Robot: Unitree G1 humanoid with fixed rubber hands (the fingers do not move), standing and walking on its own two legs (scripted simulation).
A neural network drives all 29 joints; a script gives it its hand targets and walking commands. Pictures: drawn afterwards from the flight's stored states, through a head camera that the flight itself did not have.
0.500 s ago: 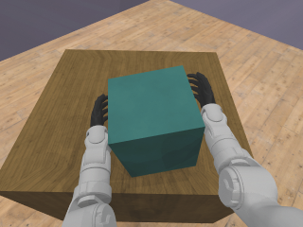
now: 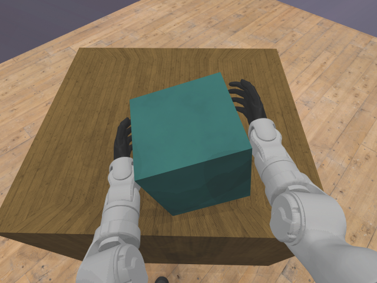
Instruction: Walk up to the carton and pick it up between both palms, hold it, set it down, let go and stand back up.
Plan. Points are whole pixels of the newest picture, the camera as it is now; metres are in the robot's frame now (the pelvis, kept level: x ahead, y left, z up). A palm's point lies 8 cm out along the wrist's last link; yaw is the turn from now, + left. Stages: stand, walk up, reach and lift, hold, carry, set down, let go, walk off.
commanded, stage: set down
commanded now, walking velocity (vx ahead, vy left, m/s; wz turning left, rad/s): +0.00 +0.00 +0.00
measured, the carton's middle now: (194, 151) +0.40 +0.06 +0.00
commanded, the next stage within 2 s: none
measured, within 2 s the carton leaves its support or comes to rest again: rests again in 1.96 s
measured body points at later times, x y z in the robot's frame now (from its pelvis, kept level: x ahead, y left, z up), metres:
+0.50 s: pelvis +0.00 +0.00 +0.00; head +0.07 +0.00 +0.44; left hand +0.36 +0.21 +0.03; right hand +0.46 -0.08 +0.08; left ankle +0.02 +0.16 -0.75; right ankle -0.05 -0.12 -0.75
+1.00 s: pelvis +0.00 +0.00 +0.00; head +0.07 +0.02 +0.44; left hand +0.37 +0.21 +0.03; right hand +0.46 -0.08 +0.08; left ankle +0.02 +0.16 -0.75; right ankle -0.05 -0.12 -0.75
